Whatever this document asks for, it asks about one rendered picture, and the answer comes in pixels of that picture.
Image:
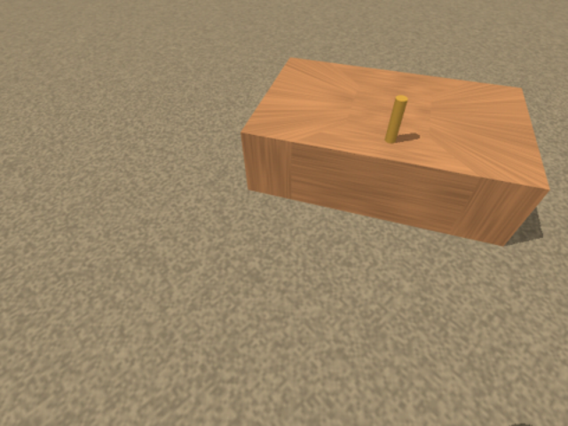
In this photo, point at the can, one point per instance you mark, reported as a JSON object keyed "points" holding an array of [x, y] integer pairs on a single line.
{"points": [[396, 118]]}

